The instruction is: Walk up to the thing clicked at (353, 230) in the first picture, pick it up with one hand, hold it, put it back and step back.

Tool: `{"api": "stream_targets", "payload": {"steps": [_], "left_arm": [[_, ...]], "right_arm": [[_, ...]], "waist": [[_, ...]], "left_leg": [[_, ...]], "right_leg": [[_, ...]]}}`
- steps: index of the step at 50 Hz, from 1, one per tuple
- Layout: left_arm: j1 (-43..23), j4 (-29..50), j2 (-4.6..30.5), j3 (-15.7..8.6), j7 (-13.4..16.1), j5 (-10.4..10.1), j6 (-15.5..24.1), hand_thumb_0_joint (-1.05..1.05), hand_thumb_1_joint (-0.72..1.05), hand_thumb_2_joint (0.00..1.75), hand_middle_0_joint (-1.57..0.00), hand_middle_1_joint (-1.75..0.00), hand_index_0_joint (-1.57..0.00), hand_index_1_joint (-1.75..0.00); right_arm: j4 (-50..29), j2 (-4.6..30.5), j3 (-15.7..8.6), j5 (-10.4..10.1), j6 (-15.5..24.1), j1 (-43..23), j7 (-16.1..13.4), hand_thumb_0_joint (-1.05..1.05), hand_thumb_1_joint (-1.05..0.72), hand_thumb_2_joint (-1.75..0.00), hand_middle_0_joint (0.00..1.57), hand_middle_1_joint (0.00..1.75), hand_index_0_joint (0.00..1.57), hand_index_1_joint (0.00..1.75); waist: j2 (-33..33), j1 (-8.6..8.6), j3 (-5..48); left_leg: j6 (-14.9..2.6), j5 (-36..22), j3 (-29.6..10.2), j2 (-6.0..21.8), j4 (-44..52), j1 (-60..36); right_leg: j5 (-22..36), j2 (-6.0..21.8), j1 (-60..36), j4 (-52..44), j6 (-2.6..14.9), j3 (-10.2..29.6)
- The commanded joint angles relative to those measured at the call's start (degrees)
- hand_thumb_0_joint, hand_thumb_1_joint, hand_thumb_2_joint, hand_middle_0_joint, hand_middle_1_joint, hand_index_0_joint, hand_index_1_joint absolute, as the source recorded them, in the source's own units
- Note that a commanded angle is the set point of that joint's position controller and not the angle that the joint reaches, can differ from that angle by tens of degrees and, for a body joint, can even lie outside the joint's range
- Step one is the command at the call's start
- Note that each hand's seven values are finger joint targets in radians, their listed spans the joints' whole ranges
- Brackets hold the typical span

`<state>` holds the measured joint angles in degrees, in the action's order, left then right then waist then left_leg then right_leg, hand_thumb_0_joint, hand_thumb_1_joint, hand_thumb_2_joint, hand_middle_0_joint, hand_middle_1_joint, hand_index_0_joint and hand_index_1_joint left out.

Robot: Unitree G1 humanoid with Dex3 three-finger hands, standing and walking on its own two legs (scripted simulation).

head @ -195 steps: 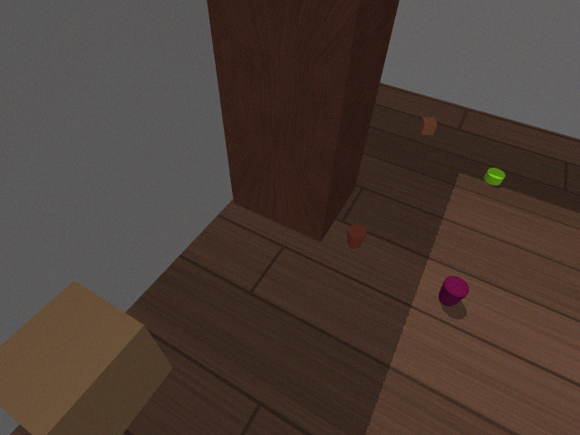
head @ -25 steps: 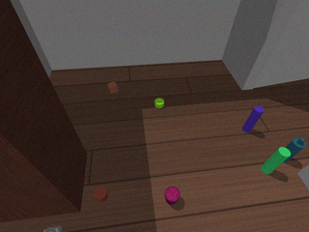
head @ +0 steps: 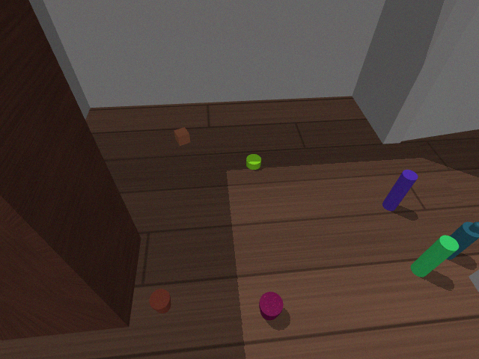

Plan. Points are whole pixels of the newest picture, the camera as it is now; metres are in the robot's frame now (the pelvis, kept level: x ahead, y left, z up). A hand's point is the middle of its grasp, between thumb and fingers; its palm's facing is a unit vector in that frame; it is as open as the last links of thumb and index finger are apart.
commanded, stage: walk up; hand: left
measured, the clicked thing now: (161, 303) +0.45 +0.32 -0.73
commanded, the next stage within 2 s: none
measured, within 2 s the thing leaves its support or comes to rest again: neither
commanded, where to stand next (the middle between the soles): +0.08 +0.00 m, yaw +1 degrees
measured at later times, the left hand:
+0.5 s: hand out of the picture +0.09 +0.34 -0.19, palm faces +0.00 -0.93 -0.38, open 7.4 cm
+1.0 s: hand out of the picture +0.11 +0.28 -0.18, palm faces -0.03 -0.90 -0.43, open 7.4 cm
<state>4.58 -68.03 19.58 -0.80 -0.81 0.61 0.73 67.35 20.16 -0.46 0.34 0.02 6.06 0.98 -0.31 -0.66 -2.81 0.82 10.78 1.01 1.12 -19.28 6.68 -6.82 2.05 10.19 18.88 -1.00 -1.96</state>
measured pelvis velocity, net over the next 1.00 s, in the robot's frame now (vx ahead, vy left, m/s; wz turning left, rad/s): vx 0.02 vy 0.01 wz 0.01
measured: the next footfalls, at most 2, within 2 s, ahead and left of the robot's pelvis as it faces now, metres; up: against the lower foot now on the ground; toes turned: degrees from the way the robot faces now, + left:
left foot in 0.32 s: +0.12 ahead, +0.18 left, +0.00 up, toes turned +3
right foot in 0.70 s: +0.05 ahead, -0.16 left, +0.00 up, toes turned -1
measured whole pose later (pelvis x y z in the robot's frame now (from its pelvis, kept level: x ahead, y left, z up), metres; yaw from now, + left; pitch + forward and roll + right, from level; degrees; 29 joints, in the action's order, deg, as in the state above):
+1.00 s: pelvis +0.02 +0.01 -0.04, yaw +1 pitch -1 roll -1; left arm 12.8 -48.5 21.5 -2.3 1.8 1.4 3.3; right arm 49.1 23.8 -4.3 4.2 -3.7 13.4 3.0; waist -2.2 1.1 -6.3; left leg -1.2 31.3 -0.8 0.0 -54.7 24.6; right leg -25.2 4.1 20.2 46.0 -2.1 0.9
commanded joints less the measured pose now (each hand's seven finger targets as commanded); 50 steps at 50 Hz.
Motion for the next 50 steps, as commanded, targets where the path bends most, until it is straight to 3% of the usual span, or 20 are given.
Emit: {"api": "stream_targets", "payload": {"steps": [1,3,4,6,9,12,15,16,17,18,19,22,27,34,35,36,37,40,46,50], "left_arm": [[-4.2,3.8,12.0,-2.2,0.9,-0.1,1.5,0.00,0.90,0.90,-0.20,-0.30,-0.20,-0.30],[-4.1,3.7,11.9,-2.2,1.0,-0.1,1.4,0.00,0.90,0.90,-0.20,-0.30,-0.20,-0.30],[1.9,4.7,16.3,-4.0,1.0,0.9,2.1,0.00,0.90,0.90,-0.20,-0.30,-0.20,-0.30],[7.6,4.2,18.4,-5.4,1.3,1.7,2.4,0.00,0.90,0.90,-0.20,-0.30,-0.20,-0.30],[9.1,7.9,19.7,-6.9,2.1,2.4,3.5,0.00,0.90,0.90,-0.20,-0.30,-0.20,-0.30],[1.7,11.9,18.3,-6.4,1.6,2.5,3.3,0.00,0.90,0.90,-0.20,-0.30,-0.20,-0.30],[-4.4,14.8,11.4,-4.0,0.2,0.3,-0.4,0.00,0.90,0.90,-0.20,-0.30,-0.20,-0.30],[-2.1,16.4,10.9,-4.5,0.0,0.3,-1.9,0.00,0.90,0.90,-0.20,-0.30,-0.20,-0.30],[0.7,17.9,10.5,-5.0,0.0,0.7,-3.6,0.00,0.90,0.90,-0.20,-0.30,-0.20,-0.30],[4.1,17.2,14.3,-6.1,0.5,0.6,-5.5,0.00,0.90,0.90,-0.20,-0.30,-0.20,-0.30],[5.4,17.2,14.7,-6.1,0.3,0.7,-6.5,0.00,0.90,0.90,-0.20,-0.30,-0.20,-0.30],[7.4,18.9,16.8,-7.5,-0.6,1.5,-6.8,0.00,0.90,0.90,-0.20,-0.30,-0.20,-0.30],[5.5,23.9,16.2,-7.6,-2.5,2.1,-6.3,0.00,0.90,0.90,-0.20,-0.30,-0.20,-0.30],[15.3,16.3,14.4,-7.2,-0.6,0.2,-2.4,0.00,0.90,0.90,-0.20,-0.30,-0.20,-0.30],[16.2,16.2,16.5,-8.0,0.0,0.8,-1.6,0.00,0.90,0.90,-0.20,-0.30,-0.20,-0.30],[13.9,18.7,22.6,-9.2,0.3,1.8,-0.9,0.00,0.90,0.90,-0.20,-0.30,-0.20,-0.30],[6.2,21.7,26.7,-8.9,0.7,1.8,-0.9,0.00,0.90,0.90,-0.20,-0.30,-0.20,-0.30],[-0.1,22.3,18.8,-6.8,1.4,1.6,-0.8,0.00,0.90,0.90,-0.20,-0.30,-0.20,-0.30],[18.0,19.1,25.4,-9.3,5.0,0.5,2.8,0.00,0.90,0.90,-0.20,-0.30,-0.20,-0.30],[16.6,21.5,24.3,-8.8,5.3,0.9,4.2,0.00,0.90,0.90,-0.20,-0.30,-0.20,-0.30]], "right_arm": [[-4.1,12.3,-1.9,-0.1,1.6,-3.2,-0.9,0.00,-0.90,-0.90,0.20,0.30,0.20,0.30],[-4.1,12.4,-2.0,-0.1,1.5,-3.3,-0.9,0.00,-0.90,-0.90,0.20,0.30,0.20,0.30],[-6.8,17.0,-4.7,1.4,0.9,0.7,0.2,0.00,-0.90,-0.90,0.20,0.30,0.20,0.30],[-9.0,14.8,-4.9,2.3,0.0,-1.1,1.3,0.00,-0.90,-0.90,0.20,0.30,0.20,0.30],[-12.7,13.7,-5.3,2.9,0.0,-3.0,2.4,0.00,-0.90,-0.90,0.20,0.30,0.20,0.30],[-12.7,12.4,-5.6,1.7,0.7,1.8,2.8,0.00,-0.90,-0.90,0.20,0.30,0.20,0.30],[-7.0,12.8,-6.0,1.2,2.4,11.0,-0.2,0.00,-0.90,-0.90,0.20,0.30,0.20,0.30],[-7.9,18.4,-7.3,1.6,2.3,13.1,-2.0,0.00,-0.90,-0.90,0.20,0.30,0.20,0.30],[-9.5,23.5,-7.9,1.5,2.6,13.2,-3.5,0.00,-0.90,-0.90,0.20,0.30,0.20,0.30],[-11.3,26.1,-8.4,0.6,2.3,11.0,-4.3,0.00,-0.90,-0.90,0.20,0.30,0.20,0.30],[-12.8,24.7,-8.6,0.7,2.2,8.2,-5.0,0.00,-0.90,-0.90,0.20,0.30,0.20,0.30],[-15.6,22.6,-9.2,0.5,2.6,8.5,-6.9,0.00,-0.90,-0.90,0.20,0.30,0.20,0.30],[-18.3,22.2,-9.7,1.1,3.9,13.8,-7.3,0.00,-0.90,-0.90,0.20,0.30,0.20,0.30],[-24.2,19.3,-6.7,1.4,0.7,2.7,-2.6,0.00,-0.90,-0.90,0.20,0.30,0.20,0.30],[-24.2,15.5,-5.5,1.1,0.1,4.1,-2.6,0.00,-0.90,-0.90,0.20,0.30,0.20,0.30],[-25.3,11.1,-4.0,0.4,0.1,6.1,-2.7,0.00,-0.90,-0.90,0.20,0.30,0.20,0.30],[-25.0,14.3,-5.4,0.0,-0.1,2.3,-4.1,0.00,-0.90,-0.90,0.20,0.30,0.20,0.30],[-19.4,15.8,-5.5,-1.8,1.1,8.6,-4.1,0.00,-0.90,-0.90,0.20,0.30,0.20,0.30],[-26.3,17.3,-7.4,4.6,-1.5,1.2,0.9,0.00,-0.90,-0.90,0.20,0.30,0.20,0.30],[-27.6,17.1,-8.9,3.9,-0.7,2.2,2.9,0.00,-0.90,-0.90,0.20,0.30,0.20,0.30]], "waist": [[0.2,0.26,4.8],[0.2,0.30,4.9],[-2.3,-0.05,9.0],[2.1,-2.59,2.6],[7.4,-3.93,-2.6],[9.8,0.07,0.1],[4.9,4.70,-1.0],[-2.6,4.35,-1.5],[-9.5,3.73,0.1],[-5.8,2.91,2.8],[-4.5,1.39,3.8],[-3.5,0.15,6.8],[-7.9,1.73,6.8],[-12.6,-2.21,5.4],[-3.6,-3.65,4.6],[14.0,-2.45,1.8],[13.8,-1.74,2.1],[9.4,2.33,1.7],[7.6,-3.87,2.3],[9.5,-2.63,3.9]], "left_leg": [[-2.09,-2.7,-5.6,6.5,4.5,2.7],[-2.05,-3.8,-5.5,6.5,4.4,2.2],[-4.13,17.5,-3.1,3.5,-0.5,2.5],[-3.93,25.4,-2.5,2.0,-7.4,17.2],[-2.40,14.7,-5.7,5.7,-25.3,30.5],[-2.10,16.5,-5.1,6.2,-19.2,18.6],[0.76,-10.9,1.3,0.5,-5.8,-3.0],[-1.12,-19.6,-6.7,7.4,-3.4,1.7],[-7.00,-26.7,-22.3,18.6,1.3,4.3],[-13.91,-26.6,-25.9,24.2,-0.5,8.3],[-15.55,-29.1,-25.8,24.6,-2.4,5.4],[-12.45,-29.9,-15.0,19.7,-9.1,0.4],[-14.46,-17.9,-13.0,18.9,-10.7,-1.1],[-10.66,-0.4,-4.5,10.7,-21.4,20.0],[-7.72,4.1,-2.0,7.4,-31.1,23.6],[-3.78,19.5,-1.2,-0.2,-41.4,32.1],[-2.36,27.9,-8.9,-1.8,-46.2,26.5],[-2.04,20.2,-7.3,-0.1,-42.9,22.9],[-2.45,20.9,-6.6,3.0,-35.1,34.3],[-2.45,22.3,-5.3,2.5,-35.3,31.8]], "right_leg": [[1.9,5.8,-4.7,-2.7,1.25,5.5],[2.8,5.8,-4.4,-2.3,1.23,5.3],[-20.7,4.2,-7.0,-0.5,3.72,5.0],[-35.5,9.5,-8.7,-4.5,7.28,14.2],[-26.2,21.8,-12.5,-10.5,15.71,25.9],[-22.2,16.6,-3.0,-8.2,12.97,14.8],[0.1,4.5,15.2,11.6,5.37,-0.7],[-2.8,-0.5,14.8,21.7,2.73,-2.1],[-26.0,-4.8,18.0,30.4,1.09,4.7],[-29.1,-3.4,13.1,40.1,1.28,10.1],[-27.7,-3.5,15.3,47.4,1.85,12.3],[-21.8,-1.8,22.1,57.2,1.83,15.7],[-20.2,-0.6,26.1,51.8,0.68,14.4],[-12.8,-4.2,-0.3,17.9,-0.04,-2.3],[-13.8,-2.2,-1.6,11.7,0.71,2.6],[-12.4,12.6,1.8,4.1,6.00,28.4],[-7.4,21.1,12.0,0.5,16.44,40.9],[6.9,12.0,8.1,12.4,13.26,19.6],[8.7,21.3,-10.2,12.2,17.59,31.6],[-2.1,20.8,-6.8,11.0,17.58,28.4]]}}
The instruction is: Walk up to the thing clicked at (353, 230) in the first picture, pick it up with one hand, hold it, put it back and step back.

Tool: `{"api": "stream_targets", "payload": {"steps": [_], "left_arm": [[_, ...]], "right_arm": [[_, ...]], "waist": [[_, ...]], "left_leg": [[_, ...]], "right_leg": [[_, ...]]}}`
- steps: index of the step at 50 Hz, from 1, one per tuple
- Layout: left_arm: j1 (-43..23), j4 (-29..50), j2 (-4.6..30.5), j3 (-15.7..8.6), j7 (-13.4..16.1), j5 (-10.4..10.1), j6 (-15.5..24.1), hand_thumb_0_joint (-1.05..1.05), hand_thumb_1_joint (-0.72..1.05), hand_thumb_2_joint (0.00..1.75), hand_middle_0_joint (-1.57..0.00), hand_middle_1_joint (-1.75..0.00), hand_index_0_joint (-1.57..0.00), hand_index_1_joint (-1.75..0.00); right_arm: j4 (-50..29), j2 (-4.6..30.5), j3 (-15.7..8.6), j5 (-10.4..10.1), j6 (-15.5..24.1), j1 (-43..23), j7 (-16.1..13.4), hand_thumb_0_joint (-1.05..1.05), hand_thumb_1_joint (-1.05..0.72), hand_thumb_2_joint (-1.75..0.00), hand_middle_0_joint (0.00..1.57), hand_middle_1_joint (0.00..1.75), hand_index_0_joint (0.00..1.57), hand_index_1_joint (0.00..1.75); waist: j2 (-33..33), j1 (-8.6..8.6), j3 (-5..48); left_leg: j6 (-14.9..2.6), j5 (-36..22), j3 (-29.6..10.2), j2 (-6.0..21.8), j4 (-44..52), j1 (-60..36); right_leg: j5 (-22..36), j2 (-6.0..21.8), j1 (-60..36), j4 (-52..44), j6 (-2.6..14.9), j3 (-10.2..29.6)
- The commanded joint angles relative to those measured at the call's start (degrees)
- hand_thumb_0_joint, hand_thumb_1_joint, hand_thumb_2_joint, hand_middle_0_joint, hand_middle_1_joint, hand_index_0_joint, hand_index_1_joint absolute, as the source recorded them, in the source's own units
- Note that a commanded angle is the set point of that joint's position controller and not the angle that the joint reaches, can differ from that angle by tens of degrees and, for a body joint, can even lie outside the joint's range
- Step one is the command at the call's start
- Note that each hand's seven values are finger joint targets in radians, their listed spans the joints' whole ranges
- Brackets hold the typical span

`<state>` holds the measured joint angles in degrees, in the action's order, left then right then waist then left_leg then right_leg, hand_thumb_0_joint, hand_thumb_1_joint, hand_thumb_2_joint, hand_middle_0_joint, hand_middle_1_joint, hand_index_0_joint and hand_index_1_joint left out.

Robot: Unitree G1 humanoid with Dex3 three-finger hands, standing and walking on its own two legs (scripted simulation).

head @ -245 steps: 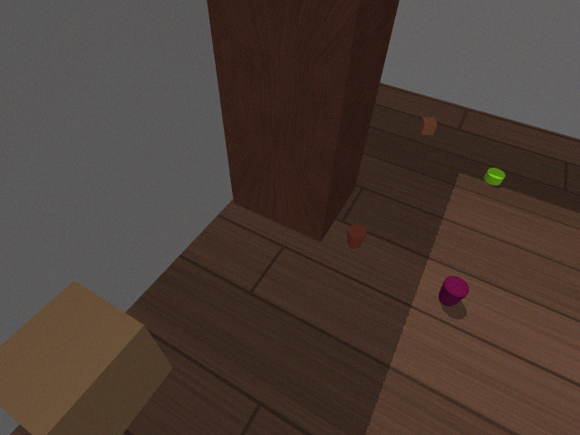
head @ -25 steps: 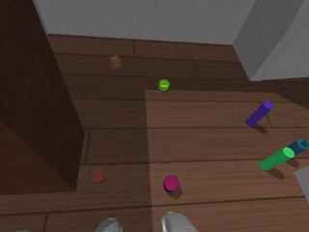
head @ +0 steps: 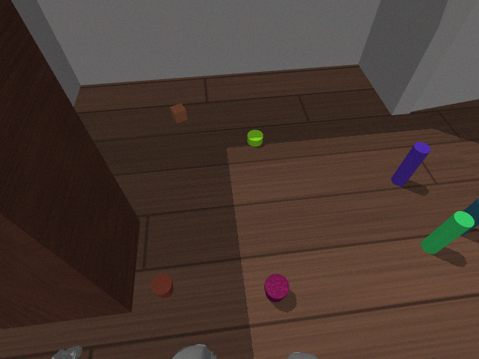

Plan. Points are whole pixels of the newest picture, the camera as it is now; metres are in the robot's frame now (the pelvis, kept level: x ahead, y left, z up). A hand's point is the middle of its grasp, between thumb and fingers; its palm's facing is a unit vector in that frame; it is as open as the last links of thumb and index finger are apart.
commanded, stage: walk up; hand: left
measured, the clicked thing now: (164, 287) +0.44 +0.30 -0.69
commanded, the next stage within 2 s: stand in 1.38 s
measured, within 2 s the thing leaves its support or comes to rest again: neither
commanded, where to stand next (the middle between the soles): +0.06 -0.01 m, yaw +0 degrees
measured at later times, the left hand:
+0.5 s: hand out of the picture +0.10 +0.30 -0.16, palm faces -0.08 -0.94 -0.32, open 7.4 cm
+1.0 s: hand out of the picture +0.07 +0.29 -0.12, palm faces -0.03 -0.87 -0.49, open 7.4 cm
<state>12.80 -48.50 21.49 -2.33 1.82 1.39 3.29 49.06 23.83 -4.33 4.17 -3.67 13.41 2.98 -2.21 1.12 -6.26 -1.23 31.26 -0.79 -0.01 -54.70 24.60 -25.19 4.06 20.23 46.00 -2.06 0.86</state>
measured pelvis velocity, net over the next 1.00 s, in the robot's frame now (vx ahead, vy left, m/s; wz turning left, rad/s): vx -0.02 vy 0.00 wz -0.03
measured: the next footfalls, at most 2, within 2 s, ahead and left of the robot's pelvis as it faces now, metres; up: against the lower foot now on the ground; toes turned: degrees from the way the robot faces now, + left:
left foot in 0.08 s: +0.06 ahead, +0.16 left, +0.00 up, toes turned +1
right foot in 0.62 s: +0.06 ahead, -0.16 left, +0.00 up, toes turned -1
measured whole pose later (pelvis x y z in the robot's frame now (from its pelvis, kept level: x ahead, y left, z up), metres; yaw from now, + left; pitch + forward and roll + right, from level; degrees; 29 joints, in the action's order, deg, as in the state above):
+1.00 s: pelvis -0.02 +0.00 +0.00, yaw -2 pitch -3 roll +1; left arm 12.1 -49.8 24.1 -3.3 1.2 1.4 1.3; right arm 51.5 24.5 -3.6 0.8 -1.0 12.7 1.3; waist -2.2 -0.9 -7.1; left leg -0.2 24.0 -1.8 1.1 -46.0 22.3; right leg -21.2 3.4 21.8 45.6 -1.7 2.5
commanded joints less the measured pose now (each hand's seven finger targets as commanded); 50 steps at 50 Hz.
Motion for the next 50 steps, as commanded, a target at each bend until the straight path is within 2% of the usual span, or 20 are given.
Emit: {"api": "stream_targets", "payload": {"steps": [1,3,4,5,6,8,12,18,24,28,30,31,32,33,36,39,42,45,49,50], "left_arm": [[7.1,2.5,22.0,-6.9,2.1,0.3,1.8,0.00,0.90,0.90,-0.20,-0.30,-0.20,-0.30],[-4.4,5.1,18.9,-5.3,0.2,0.8,0.9,0.00,0.90,0.90,-0.20,-0.30,-0.20,-0.30],[-5.2,5.6,12.1,-3.5,-0.5,1.0,-0.2,0.00,0.90,0.90,-0.20,-0.30,-0.20,-0.30],[-5.4,7.6,7.0,-2.0,-0.5,0.4,-0.6,0.00,0.90,0.90,-0.20,-0.30,-0.20,-0.30],[-7.9,6.4,15.1,-3.4,0.4,0.3,-1.4,0.00,0.90,0.90,-0.20,-0.30,-0.20,-0.30],[-3.5,3.2,15.7,-4.2,-0.7,-0.4,-2.2,0.00,0.90,0.90,-0.20,-0.30,-0.20,-0.30],[0.5,4.2,16.2,-6.1,-3.4,1.1,-7.0,0.00,0.90,0.90,-0.20,-0.30,-0.20,-0.30],[1.8,5.2,14.6,-5.4,-2.7,-1.1,-8.4,0.00,0.90,0.90,-0.20,-0.30,-0.20,-0.30],[-5.7,7.4,15.7,-5.1,-2.0,-0.4,-7.4,0.00,0.90,0.90,-0.20,-0.30,-0.20,-0.30],[-4.6,6.0,14.7,-5.6,-2.8,0.1,-6.3,0.00,0.90,0.90,-0.20,-0.30,-0.20,-0.30],[1.1,2.3,13.8,-6.3,-2.9,0.3,-5.3,0.00,0.90,0.90,-0.20,-0.30,-0.20,-0.30],[4.2,1.5,15.8,-7.0,-2.6,0.8,-4.2,0.00,0.90,0.90,-0.20,-0.30,-0.20,-0.30],[2.4,3.5,21.7,-8.0,-2.5,1.2,-3.4,0.00,0.90,0.90,-0.20,-0.30,-0.20,-0.30],[0.1,4.3,22.9,-7.5,-2.2,1.1,-3.3,0.00,0.90,0.90,-0.20,-0.30,-0.20,-0.30],[-4.3,3.8,16.3,-5.7,-1.3,0.1,-2.2,0.00,0.90,0.90,-0.20,-0.30,-0.20,-0.30],[-0.9,2.6,16.9,-5.8,-0.5,0.1,-0.1,0.00,0.90,0.90,-0.20,-0.30,-0.20,-0.30],[3.1,1.3,20.1,-7.0,1.2,-0.3,0.9,0.00,0.90,0.90,-0.20,-0.30,-0.20,-0.30],[1.0,2.3,17.6,-5.9,1.6,-0.3,1.3,0.00,0.90,0.90,-0.20,-0.30,-0.20,-0.30],[-9.0,4.1,13.9,-3.9,-0.5,-0.1,-2.0,0.00,0.90,0.90,-0.20,-0.30,-0.20,-0.30],[-7.5,3.8,11.9,-3.3,-0.7,-0.2,-3.1,0.00,0.90,0.90,-0.20,-0.30,-0.20,-0.30]], "right_arm": [[-8.9,13.0,-5.2,-0.7,3.4,-4.3,1.3,0.00,-0.90,-0.90,0.20,0.30,0.20,0.30],[-3.4,10.7,-5.2,-3.1,5.1,7.3,0.8,0.00,-0.90,-0.90,0.20,0.30,0.20,0.30],[0.9,12.5,-6.2,-3.4,6.4,15.7,-0.8,0.00,-0.90,-0.90,0.20,0.30,0.20,0.30],[0.5,21.2,-7.4,-2.4,7.9,20.0,-2.2,0.00,-0.90,-0.90,0.20,0.30,0.20,0.30],[-1.8,24.7,-7.6,-3.8,8.3,13.8,-2.8,0.00,-0.90,-0.90,0.20,0.30,0.20,0.30],[-1.7,20.2,-5.9,-4.3,9.6,10.2,-4.7,0.00,-0.90,-0.90,0.20,0.30,0.20,0.30],[-1.0,19.0,-5.5,-4.3,9.4,9.7,-9.3,0.00,-0.90,-0.90,0.20,0.30,0.20,0.30],[-4.2,15.9,-3.9,-3.6,7.8,1.9,-8.7,0.00,-0.90,-0.90,0.20,0.30,0.20,0.30],[-4.4,17.5,-4.3,-3.3,6.4,5.3,-8.1,0.00,-0.90,-0.90,0.20,0.30,0.20,0.30],[-5.9,18.7,-4.0,-3.4,6.0,2.7,-7.6,0.00,-0.90,-0.90,0.20,0.30,0.20,0.30],[-6.3,17.5,-3.1,-3.6,5.5,0.6,-6.8,0.00,-0.90,-0.90,0.20,0.30,0.20,0.30],[-5.8,13.9,-1.7,-3.6,5.2,4.1,-6.4,0.00,-0.90,-0.90,0.20,0.30,0.20,0.30],[-7.9,9.2,-0.2,-4.1,5.3,2.6,-6.5,0.00,-0.90,-0.90,0.20,0.30,0.20,0.30],[-7.6,12.7,-1.3,-4.0,5.2,-3.3,-7.7,0.00,-0.90,-0.90,0.20,0.30,0.20,0.30],[-2.7,13.2,-0.9,-5.1,5.9,0.2,-6.4,0.00,-0.90,-0.90,0.20,0.30,0.20,0.30],[-1.8,12.7,-1.3,-2.9,4.6,0.4,-4.4,0.00,-0.90,-0.90,0.20,0.30,0.20,0.30],[-4.7,12.9,-2.1,-1.2,2.9,-2.5,-2.7,0.00,-0.90,-0.90,0.20,0.30,0.20,0.30],[-4.0,11.7,-2.5,-2.2,3.0,-1.7,-2.0,0.00,-0.90,-0.90,0.20,0.30,0.20,0.30],[2.0,10.7,-2.5,-4.2,5.4,6.2,-2.9,0.00,-0.90,-0.90,0.20,0.30,0.20,0.30],[2.6,11.6,-2.8,-3.6,6.0,6.8,-3.7,0.00,-0.90,-0.90,0.20,0.30,0.20,0.30]], "waist": [[13.0,-3.66,7.0],[14.4,4.31,8.4],[2.4,7.75,9.2],[-13.7,7.98,7.2],[0.2,6.36,5.4],[9.2,0.85,2.0],[2.7,-1.71,-0.7],[-6.7,-2.58,3.5],[-9.0,1.43,6.3],[-11.4,-0.05,9.2],[-8.1,-3.34,11.1],[1.7,-4.56,12.8],[18.3,-4.17,10.9],[14.4,-6.21,9.9],[7.7,-2.22,6.8],[6.6,-3.73,5.8],[8.7,-4.00,4.1],[11.2,-2.99,6.7],[14.4,1.65,6.0],[10.3,1.80,5.5]], "left_leg": [[-0.53,1.7,-2.0,2.8,2.6,10.1],[-1.43,-7.1,4.1,-1.0,17.7,-13.5],[-0.95,-9.2,-1.0,-0.5,25.1,-28.3],[-5.61,-8.8,-36.5,19.5,36.0,-27.7],[-13.49,-8.8,-47.9,27.6,37.2,-19.3],[-9.20,-29.4,-30.0,21.6,29.3,-22.8],[-6.72,-53.4,-16.1,18.8,25.8,-13.8],[-8.61,-48.7,-6.5,14.2,25.3,-9.8],[-12.46,-53.2,-9.9,17.5,19.7,-21.2],[-11.37,-45.7,-7.9,17.1,15.7,-14.0],[-7.56,-37.1,-2.9,12.2,7.5,-6.5],[-5.12,-23.6,-0.2,8.2,-3.4,0.7],[-1.12,4.3,1.6,-0.8,-10.2,14.6],[-0.73,9.4,-6.5,0.0,-13.5,9.6],[0.06,1.3,-6.3,2.0,-9.4,8.9],[0.14,-1.7,-5.2,2.2,-3.9,9.6],[0.59,-2.0,-6.8,3.7,-4.7,13.1],[0.96,-2.0,-4.7,3.0,-0.9,7.8],[1.39,-15.5,4.7,-2.2,18.3,-14.4],[1.09,-17.6,2.1,-1.7,21.9,-16.9]], "right_leg": [[10.5,17.1,-12.7,-16.9,18.00,22.9],[4.1,9.0,5.0,-9.5,12.83,9.0],[2.4,1.7,17.6,10.3,8.59,1.0],[-9.1,-7.0,30.1,23.4,4.28,1.5],[-10.0,-2.8,26.7,22.6,4.81,10.3],[-2.1,-0.3,26.0,25.0,4.25,11.8],[2.6,-1.1,20.2,26.7,2.32,11.1],[5.5,-8.7,14.9,30.3,1.55,12.4],[0.1,-5.4,17.2,17.8,0.53,8.5],[-0.4,-2.7,3.3,2.3,2.39,1.1],[7.3,-5.1,-9.5,-13.4,4.51,-1.5],[9.2,-2.6,-17.4,-16.6,5.22,5.2],[14.6,11.7,-17.6,-21.3,11.48,30.4],[12.3,17.9,-7.9,-25.2,19.90,40.5],[11.9,10.7,-9.1,-18.3,15.75,23.5],[6.0,10.6,-10.8,-19.9,14.42,23.6],[19.1,15.0,-12.7,-18.3,16.77,25.3],[26.7,12.8,-10.5,-16.1,15.66,19.1],[7.6,3.5,7.8,-10.0,10.31,6.9],[4.6,1.3,11.0,-4.1,9.07,5.3]]}}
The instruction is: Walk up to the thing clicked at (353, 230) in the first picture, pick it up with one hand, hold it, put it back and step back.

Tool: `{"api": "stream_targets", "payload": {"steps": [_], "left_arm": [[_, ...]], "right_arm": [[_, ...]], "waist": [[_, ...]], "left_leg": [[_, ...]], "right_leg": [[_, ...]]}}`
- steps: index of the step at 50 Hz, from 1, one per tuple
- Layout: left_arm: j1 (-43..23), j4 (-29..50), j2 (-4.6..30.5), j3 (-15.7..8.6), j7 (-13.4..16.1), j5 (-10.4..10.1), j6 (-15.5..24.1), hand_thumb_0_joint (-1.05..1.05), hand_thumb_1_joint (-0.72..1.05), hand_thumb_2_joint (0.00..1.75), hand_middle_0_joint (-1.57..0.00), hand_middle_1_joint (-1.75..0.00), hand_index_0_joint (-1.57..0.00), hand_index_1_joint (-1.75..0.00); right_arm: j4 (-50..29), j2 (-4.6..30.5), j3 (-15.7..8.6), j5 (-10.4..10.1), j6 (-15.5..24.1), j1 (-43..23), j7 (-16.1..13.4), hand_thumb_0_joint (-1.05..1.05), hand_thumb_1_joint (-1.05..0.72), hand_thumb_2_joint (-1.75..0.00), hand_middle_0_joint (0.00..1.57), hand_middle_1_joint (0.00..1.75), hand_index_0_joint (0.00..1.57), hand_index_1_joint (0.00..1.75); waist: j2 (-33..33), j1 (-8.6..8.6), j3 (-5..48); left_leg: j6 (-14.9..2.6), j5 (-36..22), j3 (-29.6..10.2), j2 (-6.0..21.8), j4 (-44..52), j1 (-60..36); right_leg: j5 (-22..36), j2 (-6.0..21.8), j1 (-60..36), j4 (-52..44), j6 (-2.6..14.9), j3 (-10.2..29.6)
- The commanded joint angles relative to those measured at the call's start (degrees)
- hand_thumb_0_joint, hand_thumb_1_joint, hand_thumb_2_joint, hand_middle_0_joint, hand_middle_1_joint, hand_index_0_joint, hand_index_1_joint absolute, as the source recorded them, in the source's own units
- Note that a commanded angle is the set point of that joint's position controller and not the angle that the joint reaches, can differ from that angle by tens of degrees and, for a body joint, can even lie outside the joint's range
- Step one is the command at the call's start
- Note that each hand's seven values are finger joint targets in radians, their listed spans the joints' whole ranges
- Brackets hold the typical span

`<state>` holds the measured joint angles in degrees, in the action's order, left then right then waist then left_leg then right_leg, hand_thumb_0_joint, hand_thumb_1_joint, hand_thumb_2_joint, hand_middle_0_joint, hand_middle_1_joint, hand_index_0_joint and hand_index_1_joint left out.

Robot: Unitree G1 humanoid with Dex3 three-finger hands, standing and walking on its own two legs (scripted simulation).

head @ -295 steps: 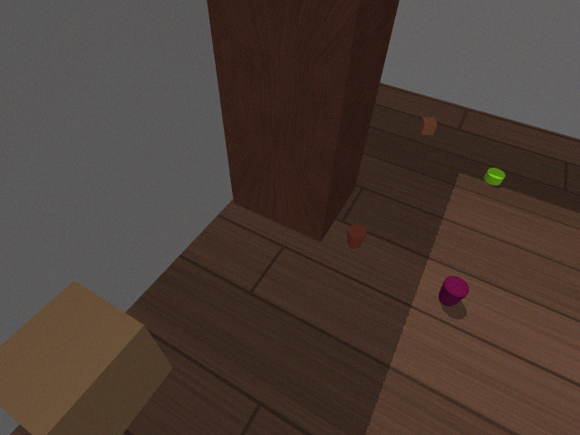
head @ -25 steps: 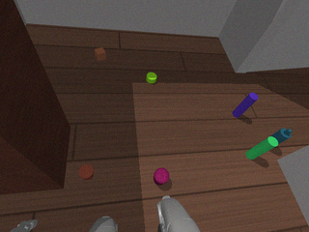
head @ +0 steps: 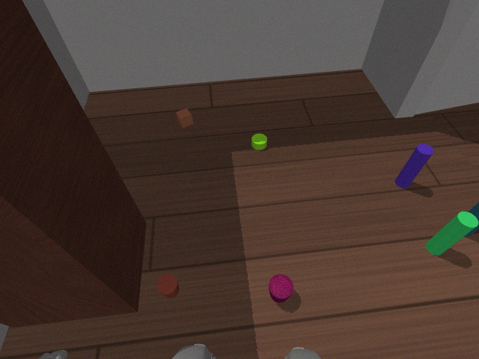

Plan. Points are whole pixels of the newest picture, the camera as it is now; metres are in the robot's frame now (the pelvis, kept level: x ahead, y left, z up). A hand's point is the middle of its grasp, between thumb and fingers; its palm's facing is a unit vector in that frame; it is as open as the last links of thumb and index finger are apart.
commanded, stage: walk up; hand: left
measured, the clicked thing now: (169, 287) +0.45 +0.31 -0.69
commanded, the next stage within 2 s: stand in 0.38 s
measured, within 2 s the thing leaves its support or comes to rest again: neither
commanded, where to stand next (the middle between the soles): +0.08 -0.01 m, yaw +2 degrees
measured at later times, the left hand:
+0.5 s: hand out of the picture +0.03 +0.21 -0.14, palm faces -0.03 -0.93 -0.38, open 7.4 cm
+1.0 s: hand out of the picture +0.12 +0.17 -0.10, palm faces -0.03 -0.94 -0.34, open 7.4 cm
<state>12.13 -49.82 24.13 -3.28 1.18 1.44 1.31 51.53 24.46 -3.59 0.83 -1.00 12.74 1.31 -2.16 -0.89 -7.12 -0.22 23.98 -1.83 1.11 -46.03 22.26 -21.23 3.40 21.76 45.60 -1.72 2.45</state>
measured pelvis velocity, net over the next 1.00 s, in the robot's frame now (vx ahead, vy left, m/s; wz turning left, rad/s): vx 0.00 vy -0.08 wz -0.02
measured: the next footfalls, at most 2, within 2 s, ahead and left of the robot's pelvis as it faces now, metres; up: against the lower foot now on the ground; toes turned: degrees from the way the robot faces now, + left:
right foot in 0.36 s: +0.05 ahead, -0.17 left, +0.00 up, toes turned -2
left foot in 0.58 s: +0.09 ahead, +0.07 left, +0.00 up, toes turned -2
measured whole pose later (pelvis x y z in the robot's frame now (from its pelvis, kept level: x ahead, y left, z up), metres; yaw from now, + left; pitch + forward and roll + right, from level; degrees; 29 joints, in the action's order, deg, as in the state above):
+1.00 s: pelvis +0.00 -0.08 +0.04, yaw -1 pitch -4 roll +0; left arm 3.2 -62.1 19.8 -0.3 -0.7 0.1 1.7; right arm 63.1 20.0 -0.5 0.5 0.7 6.1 1.0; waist -1.1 0.7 -3.4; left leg 3.0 8.1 -2.8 2.5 -21.3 9.5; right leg -11.5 -1.7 7.0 22.2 1.9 -2.1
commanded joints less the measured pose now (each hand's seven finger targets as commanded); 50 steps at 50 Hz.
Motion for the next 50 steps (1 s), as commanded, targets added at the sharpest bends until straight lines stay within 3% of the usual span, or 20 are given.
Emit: {"api": "stream_targets", "payload": {"steps": [1,2,3,6,10,14,17,18,19,20,21,23,27,30,32,34,38,41,46,50], "left_arm": [[-5.7,5.8,6.5,-1.8,-0.3,-0.4,-1.9,0.00,0.90,0.90,-0.20,-0.30,-0.20,-0.30],[-4.8,4.9,8.9,-2.5,0.3,-0.7,-2.6,0.00,0.90,0.90,-0.20,-0.30,-0.20,-0.30],[-5.9,3.6,12.7,-3.5,0.5,-0.2,-2.7,0.00,0.90,0.90,-0.20,-0.30,-0.20,-0.30],[-1.9,1.9,13.0,-4.7,-1.0,0.1,-3.5,0.00,0.90,0.90,-0.20,-0.30,-0.20,-0.30],[-0.6,2.2,13.1,-6.0,-3.9,1.3,-3.9,0.00,0.90,0.90,-0.20,-0.30,-0.20,-0.30],[-0.3,2.6,12.6,-6.1,-4.7,0.6,-2.0,0.00,0.90,0.90,-0.20,-0.30,-0.20,-0.30],[11.1,-2.3,10.6,-6.0,-3.1,0.0,-0.1,0.00,0.90,0.90,-0.20,-0.30,-0.20,-0.30],[15.3,-3.0,11.9,-6.3,-2.1,0.4,0.5,0.00,0.90,0.90,-0.20,-0.30,-0.20,-0.30],[12.5,-2.2,16.0,-5.0,-1.1,0.2,1.8,0.00,0.90,0.90,-0.20,-0.30,-0.20,-0.30],[3.9,-0.8,20.9,-5.6,-0.5,1.0,1.7,0.00,0.90,0.90,-0.20,-0.30,-0.20,-0.30],[0.4,0.8,18.8,-4.7,-0.4,0.6,2.2,0.00,0.90,0.90,-0.20,-0.30,-0.20,-0.30],[-2.3,0.9,15.0,-3.4,0.1,0.0,3.3,0.00,0.90,0.90,-0.20,-0.30,-0.20,-0.30],[-5.3,-1.0,12.1,-1.9,-0.5,-0.9,2.6,0.00,0.90,0.90,-0.20,-0.30,-0.20,-0.30],[-1.9,-2.6,7.3,-0.4,-0.5,-2.4,1.4,0.00,0.90,0.90,-0.20,-0.30,-0.20,-0.30],[-2.6,-4.8,7.7,-0.5,-0.7,-2.0,1.6,0.00,0.90,0.90,-0.20,-0.30,-0.20,-0.30],[-5.6,-5.6,9.8,-0.6,-0.9,-0.9,2.2,0.00,0.90,0.90,-0.20,-0.30,-0.20,-0.30],[-7.0,-7.0,8.5,0.1,-0.7,-1.6,2.4,0.00,0.90,0.90,-0.20,-0.30,-0.20,-0.30],[-8.2,-8.1,8.3,0.2,-0.7,-1.7,2.0,0.00,0.90,0.90,-0.20,-0.30,-0.20,-0.30],[-10.9,-9.5,8.9,-0.1,-0.9,-1.4,1.6,0.00,0.90,0.90,-0.20,-0.30,-0.20,-0.30],[-11.6,-10.3,8.6,-0.1,-1.1,-1.4,1.5,0.00,0.90,0.90,-0.20,-0.30,-0.20,-0.30]], "right_arm": [[-0.2,14.8,-4.2,1.0,4.3,9.3,-3.0,0.00,-0.90,-0.90,0.20,0.30,0.20,0.30],[-2.1,20.5,-4.5,0.4,4.6,5.2,-3.2,0.00,-0.90,-0.90,0.20,0.30,0.20,0.30],[-2.7,21.4,-5.0,0.2,4.7,2.3,-3.3,0.00,-0.90,-0.90,0.20,0.30,0.20,0.30],[-2.1,19.0,-4.7,0.2,5.7,2.8,-5.0,0.00,-0.90,-0.90,0.20,0.30,0.20,0.30],[-1.6,19.9,-5.7,1.2,6.1,6.9,-4.9,0.00,-0.90,-0.90,0.20,0.30,0.20,0.30],[-3.3,18.8,-5.1,1.5,5.7,5.7,-3.4,0.00,-0.90,-0.90,0.20,0.30,0.20,0.30],[-5.3,14.5,-3.3,1.7,3.3,-2.0,-2.0,0.00,-0.90,-0.90,0.20,0.30,0.20,0.30],[-5.7,10.4,-2.1,1.8,2.4,-1.9,-2.0,0.00,-0.90,-0.90,0.20,0.30,0.20,0.30],[-6.2,3.1,-1.4,-0.7,2.5,-2.3,-2.5,0.00,-0.90,-0.90,0.20,0.30,0.20,0.30],[-6.7,8.2,-2.5,-0.6,2.5,-3.8,-3.6,0.00,-0.90,-0.90,0.20,0.30,0.20,0.30],[-5.5,10.5,-3.2,-1.2,2.5,-2.3,-3.4,0.00,-0.90,-0.90,0.20,0.30,0.20,0.30],[-2.2,8.1,-2.8,-1.7,2.5,2.5,-2.6,0.00,-0.90,-0.90,0.20,0.30,0.20,0.30],[2.0,9.1,-3.0,-0.6,3.2,5.6,-1.7,0.00,-0.90,-0.90,0.20,0.30,0.20,0.30],[0.2,13.8,-2.6,0.2,3.8,-1.8,-1.6,0.00,-0.90,-0.90,0.20,0.30,0.20,0.30],[1.2,11.6,-1.6,-0.2,3.4,-5.8,-1.3,0.00,-0.90,-0.90,0.20,0.30,0.20,0.30],[2.3,8.7,-0.5,-0.8,3.4,-4.4,-1.3,0.00,-0.90,-0.90,0.20,0.30,0.20,0.30],[5.3,7.7,0.4,-0.6,3.6,-5.2,-1.2,0.00,-0.90,-0.90,0.20,0.30,0.20,0.30],[6.4,7.3,0.8,-0.6,3.3,-7.1,-1.3,0.00,-0.90,-0.90,0.20,0.30,0.20,0.30],[8.3,6.7,0.9,-0.5,2.9,-8.5,-1.0,0.00,-0.90,-0.90,0.20,0.30,0.20,0.30],[9.0,6.6,1.1,-0.2,3.4,-9.7,-0.9,0.00,-0.90,-0.90,0.20,0.30,0.20,0.30]], "waist": [[1.0,4.26,7.2],[-4.2,3.25,7.3],[-0.5,2.79,4.6],[-0.2,0.35,4.2],[-7.0,2.17,6.1],[-11.6,2.22,4.1],[-10.3,-4.13,4.3],[-2.5,-6.38,4.2],[10.6,-4.69,5.5],[5.9,-1.71,2.6],[2.1,0.73,-0.3],[7.2,2.67,2.4],[11.5,4.13,5.7],[1.1,0.23,5.7],[1.1,-0.91,6.1],[4.2,2.05,7.1],[3.8,1.31,8.6],[4.4,0.89,8.8],[4.3,1.18,4.6],[2.3,0.86,6.7]], "left_leg": [[-3.51,-4.2,-15.7,7.8,20.1,-13.6],[-13.80,0.2,-35.9,22.3,26.4,-5.1],[-17.70,2.8,-39.9,24.4,27.8,0.3],[-13.09,-4.3,-24.3,17.1,21.4,-7.0],[-12.56,15.7,-23.4,14.4,24.4,-9.1],[-13.58,19.3,-21.3,13.6,24.1,-5.7],[-8.08,14.3,-8.0,5.8,14.8,11.6],[-5.63,14.7,-3.3,2.0,2.6,18.0],[-1.80,7.9,0.5,-3.8,-10.2,17.1],[-2.04,10.7,-6.4,-2.4,-9.7,11.7],[-1.78,8.0,-6.8,-0.8,-10.5,7.6],[-1.50,5.3,-3.8,0.6,-4.4,7.2],[-2.22,-11.7,0.2,-0.2,14.4,-13.6],[-6.69,-11.2,-16.2,10.9,23.7,-11.5],[-4.49,-5.4,-11.0,7.7,23.3,-2.9],[-1.75,-14.0,-5.2,3.6,21.0,-10.5],[-1.51,-23.9,-5.1,5.0,22.5,-14.4],[-1.06,-23.6,-4.7,5.4,23.8,-14.7],[-0.02,-14.3,-4.6,5.0,27.1,-12.2],[0.15,-17.1,-4.8,6.0,28.1,-13.2]], "right_leg": [[-2.1,-2.7,12.4,8.6,5.81,3.6],[-15.3,-4.3,11.4,13.3,3.63,3.9],[-15.4,-2.3,8.6,18.2,3.65,6.8],[-6.3,-0.4,13.1,20.7,3.84,6.2],[-8.2,0.1,12.4,16.3,2.65,1.6],[-14.6,-0.8,9.0,6.2,2.70,-1.3],[-1.8,-4.9,-14.7,-10.7,2.92,-7.3],[-3.6,-4.2,-20.7,-16.2,2.14,-4.4],[-7.3,15.4,-13.9,-30.8,4.57,26.9],[-5.0,21.0,-1.3,-30.4,13.21,35.3],[-3.5,18.2,2.3,-29.2,13.72,30.4],[11.8,12.7,-8.1,-23.4,9.82,18.5],[16.5,6.3,-1.2,-18.7,7.51,6.5],[1.6,-0.6,-1.6,-16.7,4.17,3.1],[1.1,1.6,-13.0,-22.0,4.42,4.7],[9.5,4.7,-9.9,-24.3,5.33,7.3],[19.6,4.0,-12.9,-25.5,3.89,4.7],[20.2,3.8,-14.7,-26.9,3.27,3.9],[4.4,4.0,-11.8,-32.2,3.30,5.1],[9.4,3.8,-14.2,-31.3,3.08,4.2]]}}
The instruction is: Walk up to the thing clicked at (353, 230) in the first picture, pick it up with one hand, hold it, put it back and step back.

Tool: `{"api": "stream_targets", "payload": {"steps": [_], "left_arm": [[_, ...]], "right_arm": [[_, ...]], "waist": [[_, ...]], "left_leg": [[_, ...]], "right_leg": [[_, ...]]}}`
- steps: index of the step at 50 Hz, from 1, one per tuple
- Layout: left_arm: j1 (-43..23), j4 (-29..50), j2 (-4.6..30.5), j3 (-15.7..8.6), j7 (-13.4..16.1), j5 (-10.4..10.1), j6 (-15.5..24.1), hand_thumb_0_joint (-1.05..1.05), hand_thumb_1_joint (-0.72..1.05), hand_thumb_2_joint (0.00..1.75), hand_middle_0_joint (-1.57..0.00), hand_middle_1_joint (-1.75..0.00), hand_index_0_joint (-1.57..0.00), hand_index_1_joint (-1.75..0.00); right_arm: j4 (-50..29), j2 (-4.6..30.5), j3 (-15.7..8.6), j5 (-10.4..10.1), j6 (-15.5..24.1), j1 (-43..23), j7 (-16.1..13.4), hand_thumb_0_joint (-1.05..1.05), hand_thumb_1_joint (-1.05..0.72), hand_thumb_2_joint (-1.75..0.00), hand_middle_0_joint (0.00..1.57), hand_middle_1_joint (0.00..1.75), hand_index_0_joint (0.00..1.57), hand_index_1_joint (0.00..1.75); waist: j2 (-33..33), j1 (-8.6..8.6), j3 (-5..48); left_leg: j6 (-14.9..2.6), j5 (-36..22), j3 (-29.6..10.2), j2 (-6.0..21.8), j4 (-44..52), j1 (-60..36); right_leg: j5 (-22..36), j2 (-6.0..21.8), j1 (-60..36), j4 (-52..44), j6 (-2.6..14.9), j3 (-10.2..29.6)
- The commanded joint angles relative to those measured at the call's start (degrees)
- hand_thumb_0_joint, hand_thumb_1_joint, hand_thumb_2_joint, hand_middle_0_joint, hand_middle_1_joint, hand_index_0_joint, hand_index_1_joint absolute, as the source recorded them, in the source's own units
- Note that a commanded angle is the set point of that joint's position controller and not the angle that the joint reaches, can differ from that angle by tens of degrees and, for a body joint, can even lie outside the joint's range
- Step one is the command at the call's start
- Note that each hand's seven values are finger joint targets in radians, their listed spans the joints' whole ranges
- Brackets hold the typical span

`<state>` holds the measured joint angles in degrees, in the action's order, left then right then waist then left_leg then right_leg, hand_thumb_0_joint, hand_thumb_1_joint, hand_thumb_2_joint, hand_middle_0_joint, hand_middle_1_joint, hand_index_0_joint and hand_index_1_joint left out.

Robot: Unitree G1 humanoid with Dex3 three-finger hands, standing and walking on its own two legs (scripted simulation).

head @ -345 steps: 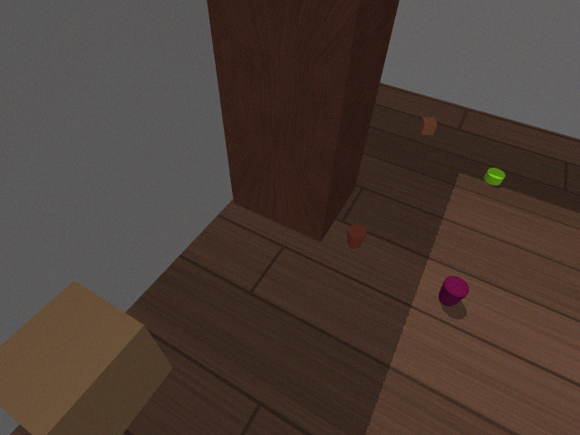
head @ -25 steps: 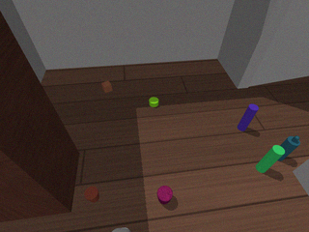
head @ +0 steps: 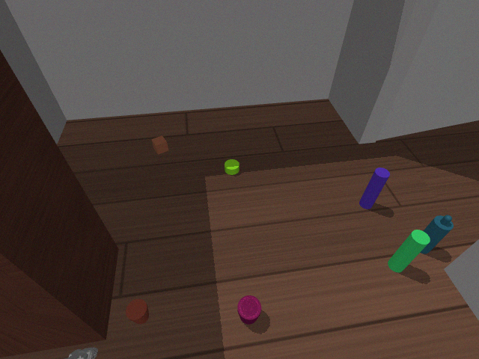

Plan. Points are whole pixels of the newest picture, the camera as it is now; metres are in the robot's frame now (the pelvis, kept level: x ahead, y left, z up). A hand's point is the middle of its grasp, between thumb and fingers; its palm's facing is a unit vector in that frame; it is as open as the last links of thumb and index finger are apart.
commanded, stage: stand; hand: left
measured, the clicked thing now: (139, 313) +0.44 +0.40 -0.73
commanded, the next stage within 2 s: walk up in 1.98 s
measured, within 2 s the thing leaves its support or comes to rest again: neither
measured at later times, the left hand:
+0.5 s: hand out of the picture +0.08 +0.27 -0.16, palm faces -0.03 -0.94 -0.33, open 7.4 cm
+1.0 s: hand out of the picture +0.10 +0.28 -0.15, palm faces -0.04 -0.94 -0.33, open 7.4 cm
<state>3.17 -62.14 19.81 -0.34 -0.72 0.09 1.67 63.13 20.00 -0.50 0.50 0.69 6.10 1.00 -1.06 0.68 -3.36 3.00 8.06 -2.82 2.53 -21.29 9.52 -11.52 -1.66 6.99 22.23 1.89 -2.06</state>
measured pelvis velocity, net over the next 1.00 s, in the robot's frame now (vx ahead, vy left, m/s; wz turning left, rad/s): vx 0.02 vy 0.03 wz -0.02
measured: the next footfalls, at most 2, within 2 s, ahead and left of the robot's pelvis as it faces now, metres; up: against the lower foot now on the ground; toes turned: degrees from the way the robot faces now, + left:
none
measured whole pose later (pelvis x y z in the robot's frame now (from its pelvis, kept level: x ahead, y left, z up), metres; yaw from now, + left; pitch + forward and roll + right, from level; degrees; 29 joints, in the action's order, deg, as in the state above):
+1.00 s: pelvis +0.02 +0.03 +0.00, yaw -1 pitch -2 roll +0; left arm 5.5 -65.7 20.3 -0.2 -0.6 0.4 0.8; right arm 66.5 20.1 -0.3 0.7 0.5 4.4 0.6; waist 0.3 -0.1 -3.0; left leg 0.7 7.7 -0.9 0.5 -18.1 8.7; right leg -10.4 0.5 6.2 18.2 -0.5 -0.2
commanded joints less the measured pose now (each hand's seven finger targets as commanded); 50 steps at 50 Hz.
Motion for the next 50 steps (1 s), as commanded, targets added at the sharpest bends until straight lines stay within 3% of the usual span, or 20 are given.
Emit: {"api": "stream_targets", "payload": {"steps": [1,2,7,11,17,19,21,29,31,32,36,40,43,50], "left_arm": [[-2.7,1.9,13.0,-3.0,0.8,0.0,1.2,0.00,0.90,0.90,-0.20,-0.30,-0.20,-0.30],[-3.1,1.7,12.8,-2.9,0.7,0.0,1.2,0.00,0.90,0.90,-0.20,-0.30,-0.20,-0.30],[-3.2,0.6,12.9,-3.0,0.7,0.0,0.9,0.00,0.90,0.90,-0.20,-0.30,-0.20,-0.30],[-3.4,-0.2,13.1,-2.9,0.6,0.0,0.5,0.00,0.90,0.90,-0.20,-0.30,-0.20,-0.30],[-1.7,-1.0,12.4,-2.5,0.6,0.1,0.6,0.00,0.90,0.90,-0.20,-0.30,-0.20,-0.30],[-2.0,-0.8,12.7,-2.5,0.7,0.0,0.7,0.00,0.90,0.90,-0.20,-0.30,-0.20,-0.30],[-1.5,-1.2,12.3,-2.3,0.7,0.0,0.4,0.00,0.90,0.90,-0.20,-0.30,-0.20,-0.30],[-0.3,-1.0,12.1,-2.2,0.9,0.1,0.7,0.00,0.90,0.90,-0.20,-0.30,-0.20,-0.30],[-0.6,-1.1,12.1,-2.2,1.0,0.2,0.6,0.00,0.90,0.90,-0.20,-0.30,-0.20,-0.30],[-0.7,-0.9,12.3,-2.3,1.0,0.3,0.6,0.00,0.90,0.90,-0.20,-0.30,-0.20,-0.30],[-0.1,-0.9,12.4,-2.3,1.0,0.2,0.6,0.00,0.90,0.90,-0.20,-0.30,-0.20,-0.30],[0.1,-0.8,12.1,-2.3,0.9,0.3,0.3,0.00,0.90,0.90,-0.20,-0.30,-0.20,-0.30],[0.1,-0.6,12.1,-2.2,0.9,0.4,0.6,0.00,0.90,0.90,-0.20,-0.30,-0.20,-0.30],[0.1,-0.4,12.2,-2.1,1.1,0.4,0.4,0.00,0.90,0.90,-0.20,-0.30,-0.20,-0.30]], "right_arm": [[-2.4,11.2,-2.0,0.1,1.6,-3.3,-0.6,0.00,-0.90,-0.90,0.20,0.30,0.20,0.30],[-2.2,11.1,-1.9,0.1,1.7,-3.4,-0.7,0.00,-0.90,-0.90,0.20,0.30,0.20,0.30],[-1.2,11.6,-1.7,0.0,1.7,-4.4,-1.0,0.00,-0.90,-0.90,0.20,0.30,0.20,0.30],[-0.6,12.3,-1.7,0.1,1.3,-4.1,-1.0,0.00,-0.90,-0.90,0.20,0.30,0.20,0.30],[-0.4,12.2,-1.6,0.1,1.4,-4.2,-1.1,0.00,-0.90,-0.90,0.20,0.30,0.20,0.30],[-0.3,12.1,-1.6,0.1,1.5,-4.0,-1.1,0.00,-0.90,-0.90,0.20,0.30,0.20,0.30],[0.0,12.2,-1.5,0.1,1.3,-3.8,-1.1,0.00,-0.90,-0.90,0.20,0.30,0.20,0.30],[-0.2,12.1,-1.6,0.1,1.4,-4.4,-1.2,0.00,-0.90,-0.90,0.20,0.30,0.20,0.30],[-0.1,12.1,-1.6,0.0,1.3,-4.6,-1.1,0.00,-0.90,-0.90,0.20,0.30,0.20,0.30],[-0.3,12.2,-1.6,0.2,1.3,-4.6,-1.1,0.00,-0.90,-0.90,0.20,0.30,0.20,0.30],[-0.3,12.1,-1.7,0.1,1.3,-4.7,-1.1,0.00,-0.90,-0.90,0.20,0.30,0.20,0.30],[-0.3,12.6,-1.8,0.2,1.1,-5.1,-1.0,0.00,-0.90,-0.90,0.20,0.30,0.20,0.30],[-0.4,12.5,-1.8,0.1,1.5,-4.6,-1.1,0.00,-0.90,-0.90,0.20,0.30,0.20,0.30],[-0.4,12.4,-1.8,0.0,1.3,-5.1,-1.2,0.00,-0.90,-0.90,0.20,0.30,0.20,0.30]], "waist": [[1.0,-0.77,3.7],[0.3,-0.55,4.4],[-0.3,-0.85,5.6],[-0.6,-0.70,3.9],[-0.3,-0.75,5.5],[0.4,-0.51,6.1],[-0.3,-0.43,4.9],[0.6,-0.62,6.6],[0.9,-0.48,4.7],[0.8,-0.53,5.5],[0.6,-0.57,5.3],[-0.7,-0.91,3.6],[0.4,-0.83,6.6],[0.5,-0.85,6.1]], "left_leg": [[-2.95,-1.0,-3.6,4.4,3.3,-1.0],[-3.07,-2.8,-3.7,4.9,3.6,-1.5],[-3.14,-3.5,-3.5,5.3,4.3,-2.2],[-3.24,3.2,-4.0,5.0,6.0,0.6],[-3.58,-0.3,-3.8,5.1,5.3,-1.8],[-3.57,-3.8,-3.7,5.4,4.8,-3.0],[-3.71,-0.5,-3.8,5.2,5.4,-2.3],[-4.02,-6.4,-3.3,5.4,4.6,-3.6],[-3.82,-2.3,-3.5,5.3,5.5,-3.2],[-4.06,-4.4,-3.4,5.5,5.0,-2.9],[-3.84,-3.2,-3.4,5.2,5.6,-3.3],[-3.88,2.9,-4.2,5.1,7.2,-0.5],[-4.08,-5.9,-3.8,5.4,5.8,-2.3],[-3.96,-6.1,-3.5,5.1,5.1,-3.7]], "right_leg": [[-0.1,8.8,0.9,-8.1,-0.54,8.8],[2.7,8.6,-0.2,-7.4,-0.55,8.4],[4.1,8.5,-1.1,-7.3,-0.55,8.1],[-1.6,8.0,-0.4,-7.8,-0.68,8.1],[1.8,8.4,0.4,-7.6,-0.79,8.0],[4.3,8.6,-0.1,-7.2,-0.80,7.8],[2.3,8.3,0.9,-7.6,-0.87,7.8],[7.5,8.6,-0.5,-7.0,-1.23,7.3],[3.6,8.4,1.1,-7.4,-1.34,7.3],[5.5,8.7,-0.3,-7.2,-1.35,7.3],[4.1,8.7,0.5,-7.6,-1.26,7.5],[1.1,8.4,0.5,-7.3,-1.28,7.0],[6.2,9.1,-2.0,-6.8,-1.21,7.1],[6.2,9.1,-1.0,-7.2,-1.23,6.8]]}}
